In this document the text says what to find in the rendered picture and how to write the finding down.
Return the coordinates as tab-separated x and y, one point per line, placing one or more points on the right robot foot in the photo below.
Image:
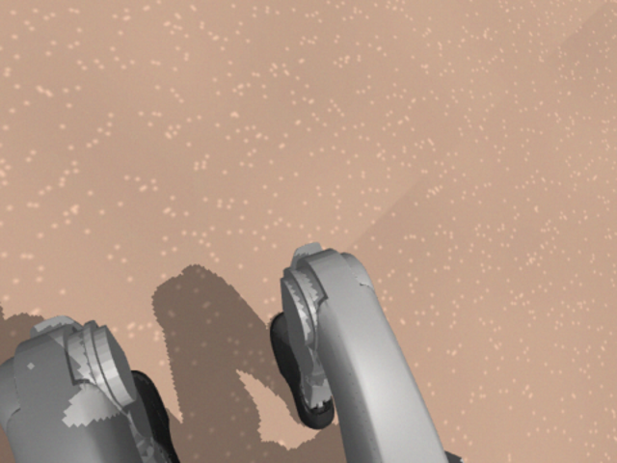
315	418

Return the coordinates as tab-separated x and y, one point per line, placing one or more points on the left robot foot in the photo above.
157	415

